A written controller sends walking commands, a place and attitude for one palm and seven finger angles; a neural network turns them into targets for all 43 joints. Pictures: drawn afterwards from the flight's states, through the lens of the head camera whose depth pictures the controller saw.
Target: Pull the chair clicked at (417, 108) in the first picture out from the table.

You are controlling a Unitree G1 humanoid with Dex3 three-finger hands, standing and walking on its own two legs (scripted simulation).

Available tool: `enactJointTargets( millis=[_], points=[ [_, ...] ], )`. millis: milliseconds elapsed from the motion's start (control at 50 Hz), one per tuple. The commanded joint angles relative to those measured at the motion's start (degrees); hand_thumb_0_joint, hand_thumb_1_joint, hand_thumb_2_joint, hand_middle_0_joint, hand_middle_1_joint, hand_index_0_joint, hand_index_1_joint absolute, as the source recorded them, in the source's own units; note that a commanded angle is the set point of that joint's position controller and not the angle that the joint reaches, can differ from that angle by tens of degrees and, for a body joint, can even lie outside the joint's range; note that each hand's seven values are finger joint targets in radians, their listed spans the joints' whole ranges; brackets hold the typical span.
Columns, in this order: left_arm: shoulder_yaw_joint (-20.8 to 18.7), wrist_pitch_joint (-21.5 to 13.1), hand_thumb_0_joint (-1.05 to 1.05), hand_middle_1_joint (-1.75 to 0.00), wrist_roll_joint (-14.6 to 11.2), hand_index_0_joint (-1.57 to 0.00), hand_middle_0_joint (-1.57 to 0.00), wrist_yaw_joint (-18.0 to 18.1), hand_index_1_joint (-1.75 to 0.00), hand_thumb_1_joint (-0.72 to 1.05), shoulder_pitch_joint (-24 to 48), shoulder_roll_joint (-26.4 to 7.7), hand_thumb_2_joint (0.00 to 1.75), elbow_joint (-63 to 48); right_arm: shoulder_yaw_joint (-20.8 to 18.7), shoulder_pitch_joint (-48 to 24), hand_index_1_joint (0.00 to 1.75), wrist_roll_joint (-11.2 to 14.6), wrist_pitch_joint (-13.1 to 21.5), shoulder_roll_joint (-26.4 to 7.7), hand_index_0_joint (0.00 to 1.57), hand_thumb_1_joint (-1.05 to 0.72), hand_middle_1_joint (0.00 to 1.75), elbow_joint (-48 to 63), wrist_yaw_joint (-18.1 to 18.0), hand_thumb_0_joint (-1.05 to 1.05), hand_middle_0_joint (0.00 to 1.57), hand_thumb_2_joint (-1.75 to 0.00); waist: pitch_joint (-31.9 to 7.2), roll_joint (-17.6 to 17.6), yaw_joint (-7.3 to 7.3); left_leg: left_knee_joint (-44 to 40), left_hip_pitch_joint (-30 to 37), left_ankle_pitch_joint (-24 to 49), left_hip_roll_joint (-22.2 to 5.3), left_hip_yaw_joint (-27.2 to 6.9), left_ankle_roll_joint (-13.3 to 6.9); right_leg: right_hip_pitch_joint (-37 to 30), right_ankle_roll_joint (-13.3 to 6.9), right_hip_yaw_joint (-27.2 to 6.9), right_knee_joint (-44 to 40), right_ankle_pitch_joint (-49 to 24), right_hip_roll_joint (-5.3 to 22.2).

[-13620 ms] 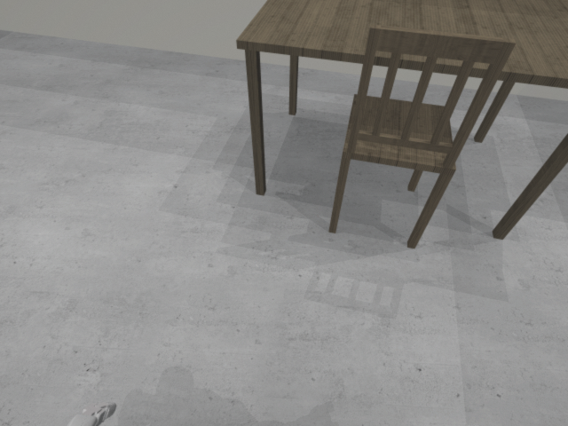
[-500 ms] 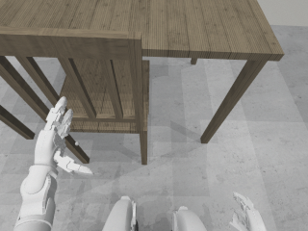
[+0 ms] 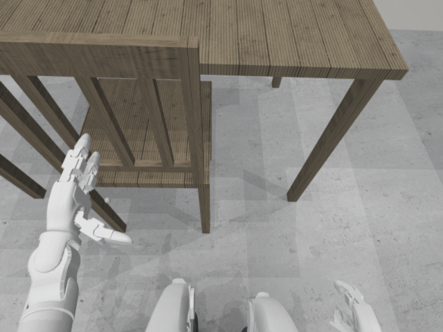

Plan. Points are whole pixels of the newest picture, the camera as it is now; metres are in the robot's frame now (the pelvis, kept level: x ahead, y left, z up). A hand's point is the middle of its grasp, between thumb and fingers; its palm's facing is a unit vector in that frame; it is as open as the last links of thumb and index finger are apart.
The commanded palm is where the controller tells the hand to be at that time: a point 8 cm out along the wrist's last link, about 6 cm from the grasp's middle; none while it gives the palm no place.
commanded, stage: aim the fingers beside a spindle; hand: left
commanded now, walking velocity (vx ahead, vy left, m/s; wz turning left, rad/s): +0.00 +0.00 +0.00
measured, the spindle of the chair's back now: (111, 127) +0.48 +0.24 +0.03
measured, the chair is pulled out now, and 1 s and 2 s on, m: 0.00 0.00 0.00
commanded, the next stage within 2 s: push the fingers through the gap in 0.34 s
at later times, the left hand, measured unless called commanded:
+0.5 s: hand (102, 202) +0.33 +0.22 +0.02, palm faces +0.04 -1.00 -0.05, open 16.9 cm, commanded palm +0.31 +0.26 +0.02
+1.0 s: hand (115, 174) +0.38 +0.21 +0.02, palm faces +0.03 -1.00 -0.04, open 16.9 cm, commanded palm +0.36 +0.26 +0.02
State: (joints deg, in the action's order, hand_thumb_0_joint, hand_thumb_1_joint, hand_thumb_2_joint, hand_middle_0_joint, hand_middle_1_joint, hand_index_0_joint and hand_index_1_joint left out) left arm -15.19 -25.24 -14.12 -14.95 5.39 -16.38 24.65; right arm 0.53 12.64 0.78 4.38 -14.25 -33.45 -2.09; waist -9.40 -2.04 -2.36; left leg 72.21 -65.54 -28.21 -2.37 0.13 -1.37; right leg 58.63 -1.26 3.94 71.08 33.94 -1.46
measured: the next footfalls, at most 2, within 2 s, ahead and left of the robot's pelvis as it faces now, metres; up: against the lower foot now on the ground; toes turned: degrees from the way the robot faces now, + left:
none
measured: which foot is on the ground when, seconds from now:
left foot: down 0.00-1.00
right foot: down 0.00-1.00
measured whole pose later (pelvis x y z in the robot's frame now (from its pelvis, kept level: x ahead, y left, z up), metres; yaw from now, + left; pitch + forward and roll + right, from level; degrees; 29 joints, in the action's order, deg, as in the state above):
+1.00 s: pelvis +0.00 +0.00 +0.00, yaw +0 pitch +23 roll -3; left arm -16.9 -25.1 -12.2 -14.6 17.9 -18.5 35.8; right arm 0.7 14.2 0.5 3.0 -14.7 -35.4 -2.0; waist -9.4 -2.1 -3.6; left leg 72.8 -67.5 -28.2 -2.5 -0.1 -1.4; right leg 60.4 -1.2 4.0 71.4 33.8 -1.7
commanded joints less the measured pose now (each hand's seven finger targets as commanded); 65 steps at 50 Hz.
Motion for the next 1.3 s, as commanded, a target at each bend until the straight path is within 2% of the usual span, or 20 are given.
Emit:
enactJointTargets(
  millis=[0, 40, 140, 200, 340, 420, 480, 520, 560, 660, 700, 740, 820, 880, 960, 1060, 1100, 1140, 1260, 1280],
  points=[
    [-3.42, -4.07, 0.0, -0.08, -1.34, -0.06, -0.06, -0.37, -0.08, -0.5, 8.42, -9.76, 0.3, -11.05, -3.37, 0.61, 0.3, 0.19, 2.32, -8.71, 0.2, -0.9, 0.3, 6.82, -0.76, 0.0, 0.2, -0.9, -19.56, -0.5, -0.5, -8.83, 19.63, 12.63, 0.98, -2.8, -0.25, -6.03, 0.13, -2.33, -11.04, -14.41, -0.37],
    [-2.86, -4.48, 0.0, -0.08, -1.34, -0.06, -0.06, -0.8, -0.08, -0.5, 10.84, -9.65, 0.3, -11.21, -3.36, 0.59, 0.3, 0.19, 2.58, -8.76, 0.2, -0.9, 0.3, 6.33, -1.0, 0.0, 0.2, -0.9, -19.19, -1.44, -1.0, -8.39, 19.54, 11.52, 1.02, -2.86, -0.31, -4.77, 0.09, -2.51, -11.11, -13.17, -0.31],
    [-2.22, -5.05, 0.0, -0.08, -1.36, -0.06, -0.06, -1.2, -0.08, -0.5, 9.19, -9.5, 0.3, -12.97, -3.49, 0.59, 0.3, 0.15, 3.16, -8.87, 0.2, -0.9, 0.3, 6.3, -1.15, 0.0, 0.2, -0.9, -20.71, -3.42, -0.35, -8.98, 22.42, 13.17, 0.86, -3.48, -0.07, -4.17, -0.26, -2.04, -10.82, -13.37, -0.27],
    [-3.18, -4.73, 0.0, -0.08, -1.03, -0.06, -0.06, -0.65, -0.08, -0.5, 10.69, -10.68, 0.3, -12.4, -3.49, 0.57, 0.3, 0.07, 3.08, -9.02, 0.2, -0.9, 0.3, 5.81, -1.24, 0.0, 0.2, -0.9, -19.79, -2.49, -0.77, -8.78, 21.65, 12.78, 0.72, -3.74, -0.07, -3.42, -0.16, -1.9, -10.61, -13.06, -0.31],
    [-5.33, -4.3, 0.0, -0.08, -1.19, -0.06, -0.06, -0.1, -0.08, -0.5, 8.33, -11.85, 0.3, -11.66, -3.28, 0.18, 0.3, 0.09, 2.57, -8.61, 0.2, -0.9, 0.3, 6.65, -1.1, 0.0, 0.2, -0.9, -21.09, -1.89, 0.33, -8.72, 20.25, 13.14, 1.06, -2.9, -0.16, -6.58, -0.11, -2.51, -10.76, -14.46, -0.37],
    [-4.61, -4.05, 0.0, -0.08, -1.65, -0.06, -0.06, -1.15, -0.08, -0.5, 9.3, -11.18, 0.3, -10.79, -3.28, 0.42, 0.3, 0.17, 2.5, -8.76, 0.2, -0.9, 0.3, 6.41, -1.17, 0.0, 0.2, -0.9, -19.96, -1.76, -0.45, -8.31, 20.07, 13.32, 0.95, -2.89, -0.27, -5.89, 0.0, -2.59, -11.05, -14.92, -0.44],
    [-2.53, -4.26, 0.0, -0.08, -1.4, -0.06, -0.06, -1.66, -0.08, -0.5, 13.31, -10.22, 0.3, -11.56, -3.2, 0.66, 0.3, 0.1, 2.91, -8.93, 0.2, -0.9, 0.3, 5.91, -1.21, 0.0, 0.2, -0.9, -20.69, -4.53, -1.19, -8.15, 22.08, 14.05, 0.73, -3.54, -0.06, -3.43, -0.17, -2.13, -10.45, -14.5, -0.35],
    [-2.91, -4.15, 0.0, -0.08, -1.31, -0.06, -0.06, -1.63, -0.08, -0.5, 14.56, -10.66, 0.3, -9.86, -3.33, 1.11, 0.3, 0.09, 3.02, -9.2, 0.2, -0.9, 0.3, 5.37, -1.46, 0.0, 0.2, -0.9, -20.25, -2.0, -1.57, -7.96, 21.24, 13.22, 0.7, -3.7, -0.15, -3.34, -0.08, -2.12, -10.63, -13.81, -0.43],
    [-2.79, -4.09, 0.0, -0.08, -1.01, -0.06, -0.06, -1.45, -0.08, -0.5, 17.28, -10.89, 0.3, -8.16, -3.18, 1.35, 0.3, 0.04, 3.08, -9.37, 0.2, -0.9, 0.3, 5.03, -1.55, 0.0, 0.2, -0.9, -19.06, -2.46, -1.87, -7.9, 20.24, 11.75, 0.71, -3.95, -0.17, -1.82, -0.17, -1.97, -10.48, -12.04, -0.46],
    [-5.13, -4.02, 0.0, -0.08, -0.35, -0.06, -0.06, -0.83, -0.08, -0.5, 19.36, -13.57, 0.3, -6.94, -3.21, 1.98, 0.3, -0.21, 2.68, -9.4, 0.2, -0.9, 0.3, 4.84, -1.49, 0.0, 0.2, -0.9, -22.9, -4.07, -0.62, -7.82, 22.48, 14.61, 0.79, -3.81, 0.01, -3.44, -0.43, -2.13, -10.04, -14.17, -0.45],
    [-5.44, -3.64, 0.0, -0.08, 0.01, -0.06, -0.06, -0.64, -0.08, -0.5, 20.45, -13.96, 0.3, -5.09, -3.16, 2.3, 0.3, -0.15, 2.17, -9.28, 0.2, -0.9, 0.3, 4.67, -1.38, 0.0, 0.2, -0.9, -22.81, -2.94, -0.9, -7.71, 21.79, 15.3, 0.74, -3.55, 0.07, -4.17, -0.24, -2.29, -9.96, -15.52, -0.44],
    [-4.77, -3.47, 0.0, -0.08, 0.2, -0.06, -0.06, -0.35, -0.08, -0.5, 22.3, -13.36, 0.3, -4.98, -3.11, 2.56, 0.3, -0.17, 1.9, -9.25, 0.2, -0.9, 0.3, 4.51, -1.17, 0.0, 0.2, -0.9, -22.95, -4.93, -0.93, -7.95, 22.94, 15.13, 0.69, -3.71, 0.29, -3.03, -0.33, -2.11, -10.01, -14.84, -0.43],
    [-4.55, -3.02, 0.0, -0.08, 0.66, -0.06, -0.06, 0.2, -0.08, -0.5, 23.42, -12.87, 0.3, -1.05, -3.26, 3.41, 0.3, -0.13, 1.27, -9.52, 0.2, -0.9, 0.3, 4.25, -0.9, 0.0, 0.2, -0.9, -21.93, -1.71, -1.4, -8.17, 21.81, 14.13, 0.62, -3.93, 0.2, -2.76, -0.21, -1.89, -10.34, -14.0, -0.57],
    [-4.44, -3.38, 0.0, -0.08, 0.96, -0.06, -0.06, 0.46, -0.08, -0.5, 25.48, -13.07, 0.3, -0.76, -3.13, 3.75, 0.3, -0.23, 0.89, -9.37, 0.2, -0.9, 0.3, 4.19, -0.63, 0.0, 0.2, -0.9, -22.81, -3.7, -1.49, -8.14, 22.38, 15.18, 0.7, -3.77, 0.22, -2.87, -0.27, -1.94, -10.09, -15.0, -0.5],
    [-6.06, -4.09, 0.0, -0.08, 1.41, -0.06, -0.06, 0.81, -0.08, -0.5, 26.16, -14.86, 0.3, 0.16, -3.35, 4.52, 0.3, -0.38, 0.31, -9.56, 0.2, -0.9, 0.3, 3.83, -0.5, 0.0, 0.2, -0.9, -24.13, -3.49, -1.17, -7.81, 23.07, 17.23, 0.59, -3.74, 0.23, -3.35, -0.39, -2.05, -9.67, -16.59, -0.69],
    [-5.13, -4.6, 0.0, -0.08, 1.73, -0.06, -0.06, 0.94, -0.08, -0.5, 29.98, -14.16, 0.3, 2.25, -3.39, 5.2, 0.3, -0.47, -0.3, -9.47, 0.2, -0.9, 0.3, 3.21, -0.31, 0.0, 0.2, -0.9, -23.69, -3.46, -2.05, -7.47, 22.75, 17.39, 0.65, -3.62, 0.15, -2.94, -0.25, -2.21, -9.77, -17.08, -0.62],
    [-6.7, -4.67, 0.0, -0.08, 1.96, -0.06, -0.06, 0.87, -0.08, -0.5, 30.8, -16.07, 0.3, 4.11, -3.42, 5.64, 0.3, -0.47, -0.67, -9.71, 0.2, -0.9, 0.3, 2.84, -0.39, 0.0, 0.2, -0.9, -23.57, -2.13, -2.08, -7.33, 21.64, 16.68, 0.64, -3.48, 0.18, -3.49, -0.14, -2.36, -9.85, -16.98, -0.63],
    [-5.73, -5.02, 0.0, -0.08, 1.99, -0.06, -0.06, 0.6, -0.08, -0.5, 32.52, -15.16, 0.3, 4.28, -3.28, 5.51, 0.3, -0.44, -0.78, -9.45, 0.2, -0.9, 0.3, 2.8, -0.33, 0.0, 0.2, -0.9, -23.49, -3.16, -2.23, -7.41, 21.62, 15.91, 0.77, -3.32, 0.11, -3.45, -0.15, -2.56, -10.12, -16.4, -0.59],
    [-8.07, -5.4, 0.0, -0.08, 2.34, -0.06, -0.06, -0.1, -0.08, -0.5, 37.1, -18.59, 0.3, 8.92, -3.15, 6.27, 0.3, -0.59, -1.25, -9.97, 0.2, -0.9, 0.3, 1.77, -0.54, 0.0, 0.2, -0.9, -23.07, -2.53, -2.77, -6.32, 19.72, 14.64, 0.71, -3.3, -0.17, -2.81, -0.18, -3.03, -10.01, -15.44, -0.77],
    [-7.39, -5.6, 0.0, -0.08, 2.44, -0.06, -0.06, -0.34, -0.08, -0.5, 38.34, -18.04, 0.3, 8.65, -3.13, 6.29, 0.3, -0.65, -1.25, -9.9, 0.2, -0.9, 0.3, 1.75, -0.53, 0.0, 0.2, -0.9, -24.33, -4.23, -2.8, -6.3, 20.85, 15.78, 0.73, -3.37, -0.04, -2.43, -0.24, -2.89, -9.57, -16.14, -0.67]
  ],
)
